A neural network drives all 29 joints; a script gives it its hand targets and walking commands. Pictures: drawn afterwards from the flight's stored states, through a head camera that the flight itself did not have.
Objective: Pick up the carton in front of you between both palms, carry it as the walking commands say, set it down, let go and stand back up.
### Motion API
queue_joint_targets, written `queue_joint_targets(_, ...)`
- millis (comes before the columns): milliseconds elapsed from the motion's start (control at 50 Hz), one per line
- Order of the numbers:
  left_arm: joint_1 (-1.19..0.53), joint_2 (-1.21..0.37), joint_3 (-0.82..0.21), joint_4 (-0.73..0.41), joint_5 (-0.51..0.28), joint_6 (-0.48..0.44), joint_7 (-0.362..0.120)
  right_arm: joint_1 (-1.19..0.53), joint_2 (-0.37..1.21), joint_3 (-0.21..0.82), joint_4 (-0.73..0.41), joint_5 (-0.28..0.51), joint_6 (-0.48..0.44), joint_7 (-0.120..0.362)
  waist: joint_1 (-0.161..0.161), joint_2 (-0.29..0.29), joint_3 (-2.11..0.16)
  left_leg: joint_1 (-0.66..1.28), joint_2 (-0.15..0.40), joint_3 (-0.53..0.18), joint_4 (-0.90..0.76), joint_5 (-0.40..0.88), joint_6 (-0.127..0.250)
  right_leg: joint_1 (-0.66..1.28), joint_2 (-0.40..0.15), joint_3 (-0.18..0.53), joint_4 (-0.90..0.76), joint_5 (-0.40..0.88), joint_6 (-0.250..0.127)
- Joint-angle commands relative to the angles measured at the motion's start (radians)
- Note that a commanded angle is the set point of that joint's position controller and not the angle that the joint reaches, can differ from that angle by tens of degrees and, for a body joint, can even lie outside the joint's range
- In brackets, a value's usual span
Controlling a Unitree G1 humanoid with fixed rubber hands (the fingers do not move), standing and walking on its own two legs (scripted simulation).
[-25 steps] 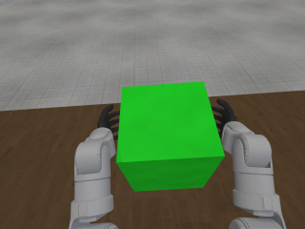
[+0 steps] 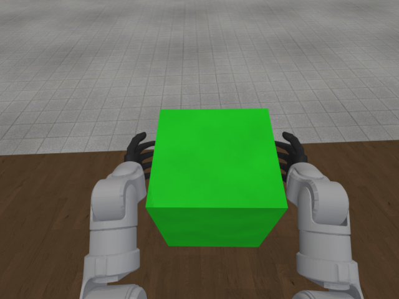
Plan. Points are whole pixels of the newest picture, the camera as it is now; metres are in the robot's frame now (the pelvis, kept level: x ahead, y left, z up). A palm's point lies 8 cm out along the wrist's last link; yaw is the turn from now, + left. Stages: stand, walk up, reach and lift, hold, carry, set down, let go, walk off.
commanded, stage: carry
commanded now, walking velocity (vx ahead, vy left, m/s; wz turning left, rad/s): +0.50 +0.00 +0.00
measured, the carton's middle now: (213, 183) +0.35 +0.01 +0.05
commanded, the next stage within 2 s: none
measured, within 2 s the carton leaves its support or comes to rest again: neither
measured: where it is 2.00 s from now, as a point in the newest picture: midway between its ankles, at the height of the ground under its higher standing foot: (207, 174)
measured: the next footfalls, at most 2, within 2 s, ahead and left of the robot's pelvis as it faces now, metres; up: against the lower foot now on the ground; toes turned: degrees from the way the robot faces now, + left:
right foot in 0.42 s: +0.41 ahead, -0.09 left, -0.05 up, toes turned -3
left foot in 0.92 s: +0.68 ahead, +0.07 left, -0.09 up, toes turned +2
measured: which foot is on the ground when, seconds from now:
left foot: down 0.00-0.42, up 0.44-0.90, down 0.92-1.00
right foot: up 0.00-0.40, down 0.42-0.90, up 0.92-1.00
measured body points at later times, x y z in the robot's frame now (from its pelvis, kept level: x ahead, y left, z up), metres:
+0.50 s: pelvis +0.30 -0.03 -0.05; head +0.30 -0.03 +0.40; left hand +0.64 +0.12 +0.05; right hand +0.65 -0.19 +0.06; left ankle +0.13 +0.08 -0.66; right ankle +0.37 -0.09 -0.77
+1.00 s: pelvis +0.59 +0.01 -0.09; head +0.60 +0.02 +0.36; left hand +0.94 +0.16 +0.02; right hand +0.93 -0.14 +0.02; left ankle +0.65 +0.07 -0.81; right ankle +0.45 -0.10 -0.71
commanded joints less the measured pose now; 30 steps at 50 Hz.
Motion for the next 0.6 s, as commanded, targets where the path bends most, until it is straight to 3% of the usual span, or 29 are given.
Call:
queue_joint_targets(0, -0.618, -0.897, -0.606, -0.168, -0.252, 0.012, -0.084, -0.666, 0.835, 0.697, -0.170, 0.374, 0.016, 0.098, -0.067, 0.036, -0.379, 0.587, 0.338, -0.481, -0.098, 0.276, 0.150, -0.433, -0.083, 0.061, 0.096, 0.086, 0.014)
queue_joint_targets(20, -0.637, -0.907, -0.611, -0.179, -0.247, 0.006, -0.082, -0.695, 0.849, 0.711, -0.184, 0.391, 0.010, 0.108, -0.048, 0.062, -0.349, 0.494, 0.313, -0.454, -0.134, 0.208, 0.133, -0.387, -0.082, 0.049, 0.029, 0.096, 0.012)
queue_joint_targets(60, -0.582, -0.904, -0.614, -0.145, -0.220, -0.005, -0.080, -0.685, 0.855, 0.726, -0.170, 0.404, 0.004, 0.120, -0.027, 0.076, -0.330, 0.420, 0.305, -0.402, -0.160, 0.125, 0.135, -0.355, -0.084, 0.029, -0.047, 0.152, 0.006)
queue_joint_targets(100, -0.526, -0.895, -0.623, -0.112, -0.178, -0.012, -0.078, -0.645, 0.856, 0.724, -0.129, 0.401, -0.003, 0.127, -0.047, 0.104, -0.339, 0.458, 0.285, -0.338, -0.151, 0.205, 0.134, -0.373, -0.096, 0.021, -0.127, 0.258, 0.015)
queue_joint_targets(200, -0.539, -0.879, -0.647, -0.129, -0.157, -0.015, -0.090, -0.604, 0.836, 0.725, -0.085, 0.382, -0.006, 0.139, -0.094, 0.108, -0.278, 0.534, 0.209, -0.228, -0.105, 0.480, 0.070, -0.374, -0.074, -0.041, -0.424, 0.538, 0.009)
queue_joint_targets(260, -0.502, -0.850, -0.634, -0.105, -0.148, -0.004, -0.092, -0.572, 0.809, 0.711, -0.054, 0.368, 0.001, 0.134, -0.118, 0.080, -0.249, 0.550, 0.156, -0.167, -0.063, 0.473, 0.045, -0.282, -0.032, -0.097, -0.612, 0.659, -0.003)
queue_joint_targets(300, -0.470, -0.822, -0.615, -0.082, -0.141, 0.007, -0.093, -0.549, 0.789, 0.698, -0.028, 0.355, 0.008, 0.129, -0.111, 0.078, -0.247, 0.542, 0.138, -0.149, 0.022, 0.435, 0.032, -0.178, -0.013, -0.115, -0.730, 0.722, -0.025)
queue_joint_targets(320, -0.439, -0.808, -0.598, -0.054, -0.134, 0.013, -0.093, -0.541, 0.780, 0.690, -0.009, 0.346, 0.013, 0.125, -0.078, 0.065, -0.267, 0.515, 0.122, -0.123, 0.128, 0.453, 0.008, -0.067, 0.002, -0.129, -0.794, 0.769, -0.036)
queue_joint_targets(340, -0.411, -0.794, -0.579, -0.030, -0.124, 0.017, -0.093, -0.525, 0.775, 0.679, 0.013, 0.334, 0.018, 0.122, -0.029, 0.043, -0.312, 0.438, 0.097, -0.083, 0.270, 0.419, -0.027, 0.106, -0.015, -0.127, -0.818, 0.813, -0.050)
queue_joint_targets(360, -0.391, -0.778, -0.558, -0.017, -0.113, 0.020, -0.091, -0.513, 0.771, 0.670, 0.030, 0.326, 0.022, 0.119, 0.033, -0.037, -0.369, 0.231, 0.063, -0.048, 0.451, 0.205, -0.068, 0.365, -0.124, -0.034, -0.749, 1.007, -0.073)
queue_joint_targets(380, -0.376, -0.756, -0.543, -0.011, -0.108, 0.018, -0.086, -0.516, 0.786, 0.661, 0.035, 0.324, 0.028, 0.118, 0.076, -0.258, -0.438, -0.127, -0.026, -0.056, 0.746, -0.349, -0.109, 0.654, -0.374, 0.308, -0.588, 1.356, -0.194)
queue_joint_targets(400, -0.379, -0.757, -0.540, -0.006, -0.117, 0.018, -0.079, -0.516, 0.779, 0.630, 0.056, 0.321, 0.032, 0.115, 0.076, -0.322, -0.502, -0.303, -0.038, -0.121, 0.879, -0.610, -0.093, 0.764, -0.458, 0.491, -0.555, 1.242, -0.271)
queue_joint_targets(420, -0.403, -0.753, -0.528, -0.017, -0.126, 0.017, -0.075, -0.524, 0.775, 0.602, 0.086, 0.314, 0.034, 0.109, 0.076, -0.235, -0.453, -0.345, 0.000, -0.157, 0.886, -0.570, -0.070, 0.698, -0.452, 0.525, -0.579, 1.042, -0.267)
queue_joint_targets(440, -0.489, -0.823, -0.590, -0.101, -0.174, 0.013, -0.080, -0.537, 0.808, 0.618, 0.009, 0.322, 0.019, 0.096, 0.063, -0.143, -0.457, -0.355, 0.025, -0.163, 0.826, -0.469, -0.071, 0.635, -0.424, 0.480, -0.631, 0.754, -0.251)
queue_joint_targets(460, -0.539, -0.895, -0.632, -0.073, -0.210, 0.010, -0.094, -0.539, 0.823, 0.605, 0.044, 0.294, 0.018, 0.091, 0.056, -0.017, -0.389, -0.334, 0.041, -0.136, 0.754, -0.437, -0.081, 0.502, -0.400, 0.468, -0.687, 0.645, -0.237)
queue_joint_targets(480, -0.602, -0.951, -0.668, -0.130, -0.260, -0.007, -0.113, -0.576, 0.864, 0.623, 0.003, 0.300, 0.001, 0.095, 0.037, 0.016, -0.355, -0.266, 0.055, -0.137, 0.677, -0.404, -0.085, 0.379, -0.343, 0.401, -0.721, 0.617, -0.208)
queue_joint_targets(500, -0.658, -0.968, -0.679, -0.167, -0.279, -0.022, -0.122, -0.631, 0.895, 0.644, -0.042, 0.305, -0.010, 0.099, 0.028, -0.019, -0.328, -0.221, 0.054, -0.124, 0.630, -0.393, -0.090, 0.297, -0.321, 0.384, -0.742, 0.600, -0.194)
queue_joint_targets(540, -0.735, -0.994, -0.724, -0.219, -0.316, -0.037, -0.132, -0.610, 0.900, 0.642, -0.044, 0.283, -0.021, 0.102, 0.024, -0.080, -0.329, -0.190, 0.069, -0.100, 0.562, -0.352, -0.091, 0.226, -0.337, 0.375, -0.776, 0.505, -0.216)
queue_joint_targets(580, -0.677, -0.995, -0.740, -0.183, -0.332, -0.047, -0.140, -0.543, 0.882, 0.646, -0.045, 0.261, -0.036, 0.095, 0.026, -0.085, -0.356, -0.196, 0.089, -0.104, 0.503, -0.237, -0.090, 0.252, -0.334, 0.322, -0.773, 0.567, -0.228)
